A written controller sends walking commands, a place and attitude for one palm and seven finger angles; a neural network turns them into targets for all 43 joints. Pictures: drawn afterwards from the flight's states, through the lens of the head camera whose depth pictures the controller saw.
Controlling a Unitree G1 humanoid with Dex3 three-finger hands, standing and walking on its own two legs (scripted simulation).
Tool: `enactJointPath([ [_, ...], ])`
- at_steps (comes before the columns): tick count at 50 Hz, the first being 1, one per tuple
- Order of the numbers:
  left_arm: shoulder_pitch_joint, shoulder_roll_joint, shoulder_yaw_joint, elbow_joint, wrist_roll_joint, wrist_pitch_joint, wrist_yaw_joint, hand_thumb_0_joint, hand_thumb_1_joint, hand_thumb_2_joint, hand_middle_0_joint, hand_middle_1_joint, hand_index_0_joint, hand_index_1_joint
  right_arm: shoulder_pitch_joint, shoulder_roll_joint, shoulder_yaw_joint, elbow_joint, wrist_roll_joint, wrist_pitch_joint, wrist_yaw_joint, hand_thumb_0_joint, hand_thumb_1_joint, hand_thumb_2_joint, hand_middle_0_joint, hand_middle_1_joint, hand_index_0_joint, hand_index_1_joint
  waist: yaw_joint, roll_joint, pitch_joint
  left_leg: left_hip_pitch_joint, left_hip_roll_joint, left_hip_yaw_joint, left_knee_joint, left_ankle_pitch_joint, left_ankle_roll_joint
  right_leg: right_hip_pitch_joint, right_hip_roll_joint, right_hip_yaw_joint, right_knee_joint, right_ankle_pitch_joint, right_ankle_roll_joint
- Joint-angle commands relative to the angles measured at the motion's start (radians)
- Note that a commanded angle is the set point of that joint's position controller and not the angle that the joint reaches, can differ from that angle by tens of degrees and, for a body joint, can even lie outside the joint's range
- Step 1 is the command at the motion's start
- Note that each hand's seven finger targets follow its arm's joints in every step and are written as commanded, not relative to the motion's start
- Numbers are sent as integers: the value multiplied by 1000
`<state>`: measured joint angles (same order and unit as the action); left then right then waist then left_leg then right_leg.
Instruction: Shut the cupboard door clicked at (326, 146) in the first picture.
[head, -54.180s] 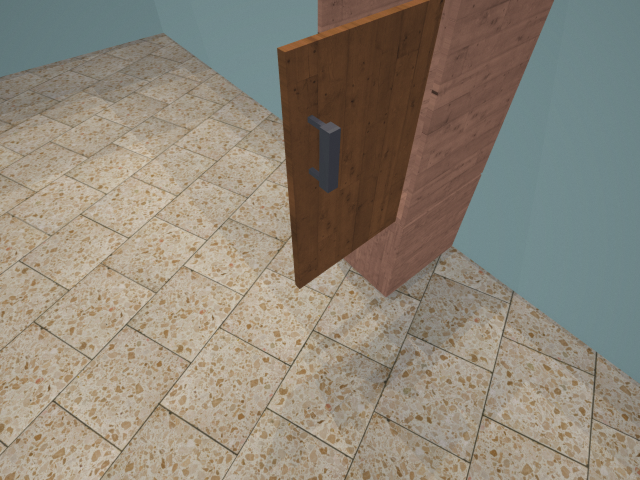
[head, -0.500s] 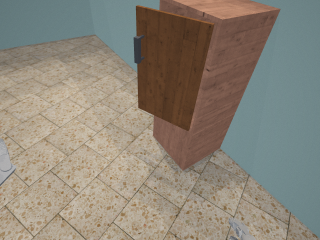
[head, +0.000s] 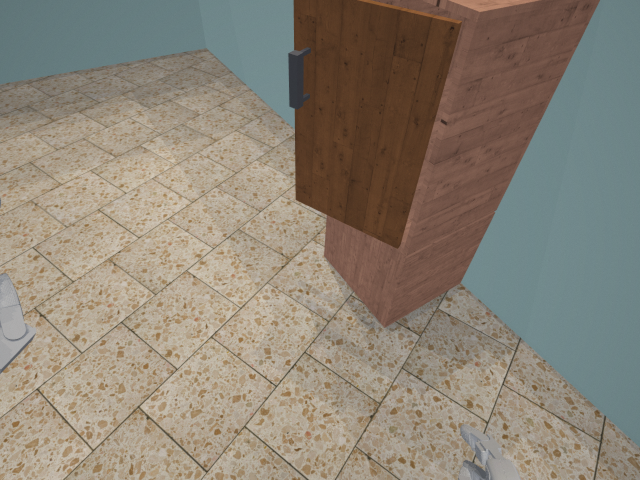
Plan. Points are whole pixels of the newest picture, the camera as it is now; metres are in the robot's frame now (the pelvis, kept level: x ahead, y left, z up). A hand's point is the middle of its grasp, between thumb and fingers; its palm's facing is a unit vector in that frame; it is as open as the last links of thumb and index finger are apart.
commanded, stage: stop stepping back and stand still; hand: left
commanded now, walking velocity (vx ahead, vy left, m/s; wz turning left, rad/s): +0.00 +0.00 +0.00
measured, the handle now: (301, 77) +0.94 +0.09 +0.08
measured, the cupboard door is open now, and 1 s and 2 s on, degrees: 24 24 24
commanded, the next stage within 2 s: let the arm hang, fingers relaxed in 0.40 s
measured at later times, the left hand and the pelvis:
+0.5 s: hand (35, 301) +0.23 +0.28 +0.17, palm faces +0.39 -0.79 -0.48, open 7.4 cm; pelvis +0.03 +0.02 +0.01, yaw -1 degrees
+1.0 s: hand out of the picture -0.05 +0.21 -0.16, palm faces +0.01 -0.98 -0.19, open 7.1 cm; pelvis +0.00 +0.03 +0.02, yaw +0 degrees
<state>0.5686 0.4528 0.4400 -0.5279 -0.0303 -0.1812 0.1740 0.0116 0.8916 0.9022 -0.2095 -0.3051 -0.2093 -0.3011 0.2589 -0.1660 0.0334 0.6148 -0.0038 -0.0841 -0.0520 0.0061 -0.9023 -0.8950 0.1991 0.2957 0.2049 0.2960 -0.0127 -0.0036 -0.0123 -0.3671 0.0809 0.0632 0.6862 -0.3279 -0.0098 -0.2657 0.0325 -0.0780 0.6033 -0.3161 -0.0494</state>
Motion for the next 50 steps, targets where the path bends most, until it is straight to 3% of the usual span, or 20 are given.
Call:
enactJointPath([
  [1,-99,153,107,-110,-6,-35,39,0,900,900,-200,-300,-200,-300,-99,-149,-65,-124,8,-29,-11,0,-900,-900,200,300,200,300,-2,-115,-39,-162,-31,-46,124,-95,-8,138,-321,425,-278,255,-157],
  [3,-116,148,95,-112,5,-50,38,0,900,900,-200,-300,-200,-300,-97,-133,-53,-117,6,-27,-18,0,-900,-900,200,300,200,300,-9,-93,-58,-31,-37,-24,-91,11,4,145,-250,253,-176,453,-95],
  [4,-121,149,92,-117,5,-53,36,0,900,900,-200,-300,-200,-300,-100,-134,-55,-115,5,-24,-23,0,-900,-900,200,300,200,300,-10,-63,-79,69,-49,-12,-182,131,10,118,-203,195,-142,454,-49],
  [6,-129,157,88,-146,2,-58,28,0,900,900,-200,-300,-200,-300,-122,-158,-73,-128,15,-28,-36,0,-900,-900,200,300,200,300,5,44,-110,206,53,-104,-239,393,42,54,-112,119,-84,337,32],
  [7,-84,136,77,-119,0,-53,21,0,900,900,-200,-300,-200,-300,-120,-162,-71,-136,19,-26,-36,0,-900,-900,200,300,200,300,13,65,-111,201,87,-142,-249,425,56,53,-79,108,-89,278,48],
  [8,-93,140,79,-142,2,-53,16,0,900,900,-200,-300,-200,-300,-127,-151,-60,-138,12,-24,-35,0,-900,-900,200,300,200,300,7,136,-89,162,101,-174,-277,444,65,59,-62,80,-86,260,54],
  [11,-127,169,101,-200,7,-71,12,0,900,900,-200,-300,-200,-300,-131,-155,-61,-140,11,-35,-34,0,-900,-900,200,300,200,300,10,150,-83,117,80,-144,-274,426,46,110,-59,77,-119,276,45],
  [15,-23,143,106,-179,-10,-67,11,0,900,900,-200,-300,-200,-300,-117,-149,-64,-156,17,-28,-26,0,-900,-900,200,300,200,300,7,128,-152,107,48,-93,-247,385,28,171,-77,105,-139,351,34],
  [21,3,155,126,-139,-22,-50,10,0,900,900,-200,-300,-200,-300,-112,-152,-63,-165,20,-10,-30,0,-900,-900,200,300,200,300,4,86,-147,86,39,-81,-251,353,20,172,-86,117,-151,393,33],
  [24,-24,133,93,-123,-23,-40,9,0,900,900,-200,-300,-200,-300,-117,-150,-61,-169,22,-5,-35,0,-900,-900,200,300,200,300,3,71,-139,100,38,-72,-254,328,22,151,-87,124,-162,383,39],
  [25,-107,-41,-360,574,44,96,-136,0,900,900,-200,-300,-200,-300,-216,-325,-95,-9,32,-82,57,0,-900,-900,200,300,200,300,-16,69,-13,69,37,-68,-114,479,26,2,-160,63,-74,486,26],
  [26,-119,-67,-338,622,48,165,-159,0,900,900,-200,-300,-200,-300,-125,-290,-114,38,11,-49,60,0,-900,-900,200,300,200,300,-12,54,-94,140,46,-59,-138,481,13,-15,-152,130,-119,420,12],
  [28,-184,-68,-354,712,54,177,-169,0,900,900,-200,-300,-200,-300,-89,-281,-94,45,-2,-1,55,0,-900,-900,200,300,200,300,0,-35,-82,104,54,-92,-165,385,43,-9,-130,102,-111,279,11],
  [31,-266,-48,-372,908,55,170,-171,0,900,900,-200,-300,-200,-300,-104,-264,-71,74,-12,39,55,0,-900,-900,200,300,200,300,-2,-183,-32,107,35,-119,-192,282,51,-24,-145,140,-157,190,-4],
  [33,-296,-67,-390,1042,51,179,-164,0,900,900,-200,-300,-200,-300,-94,-237,-57,114,-21,66,57,0,-900,-900,200,300,200,300,-6,-151,0,118,18,-125,-224,220,47,-45,-153,160,-187,89,-8],
  [35,-304,-84,-406,1166,48,186,-158,0,900,900,-200,-300,-200,-300,-86,-214,-45,163,-26,81,57,0,-900,-900,200,300,200,300,-4,-67,14,119,17,-129,-278,186,43,-21,-136,162,-208,38,3],
  [41,-238,-126,-396,1433,46,178,-150,0,900,900,-200,-300,-200,-300,-27,-161,-45,304,-22,84,38,0,-900,-900,200,300,200,300,15,143,2,114,10,-119,-341,92,39,91,-123,157,-265,70,-4],
  [45,-223,-139,-407,1535,40,175,-152,0,900,900,-200,-300,-200,-300,31,-137,-48,376,-17,88,29,0,-900,-900,200,300,200,300,6,122,40,122,11,-117,-362,34,36,69,-127,153,-302,41,-8],
  [47,-218,-146,-409,1571,41,174,-150,0,900,900,-200,-300,-200,-300,61,-138,-54,403,-13,88,24,0,-900,-900,200,300,200,300,3,55,63,130,22,-123,-373,29,43,52,-124,148,-313,31,-7],
  [50,-203,-159,-413,1612,41,174,-148,0,900,900,-200,-300,-200,-300,94,-131,-58,433,-13,90,21,0,-900,-900,200,300,200,300,2,22,84,133,22,-122,-380,8,47,33,-122,147,-320,-4,-5],
])
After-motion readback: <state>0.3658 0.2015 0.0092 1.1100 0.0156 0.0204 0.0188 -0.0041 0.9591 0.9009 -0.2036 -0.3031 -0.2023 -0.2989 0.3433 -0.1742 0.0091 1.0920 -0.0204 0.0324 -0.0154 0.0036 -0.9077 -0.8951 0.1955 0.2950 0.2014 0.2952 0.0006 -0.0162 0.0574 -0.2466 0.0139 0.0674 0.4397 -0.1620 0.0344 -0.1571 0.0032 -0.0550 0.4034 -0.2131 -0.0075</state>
